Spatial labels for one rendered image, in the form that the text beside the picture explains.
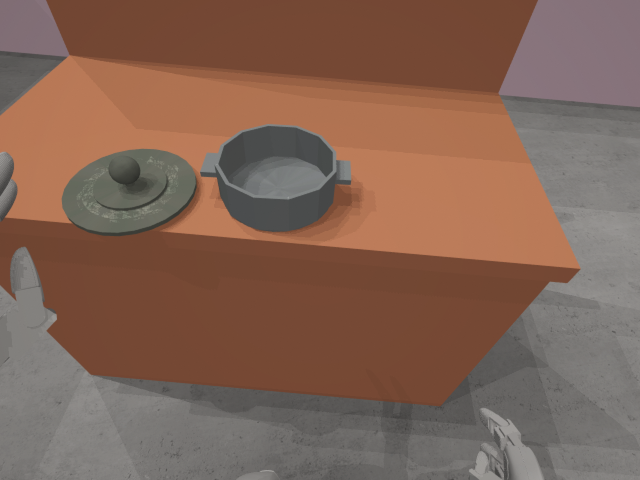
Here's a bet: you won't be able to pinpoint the knob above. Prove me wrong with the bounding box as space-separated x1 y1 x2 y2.
108 156 140 184

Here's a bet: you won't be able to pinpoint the pot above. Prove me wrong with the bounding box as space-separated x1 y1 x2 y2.
200 124 351 232

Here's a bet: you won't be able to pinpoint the robot right hand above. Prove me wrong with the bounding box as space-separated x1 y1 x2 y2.
469 408 545 480

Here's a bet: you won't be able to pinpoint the lid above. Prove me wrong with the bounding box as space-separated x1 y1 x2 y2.
62 149 197 236

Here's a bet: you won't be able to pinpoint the robot left hand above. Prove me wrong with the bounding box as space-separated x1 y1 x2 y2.
0 152 57 367

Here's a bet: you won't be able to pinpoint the table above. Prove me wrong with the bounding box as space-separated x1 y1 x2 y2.
0 0 581 406

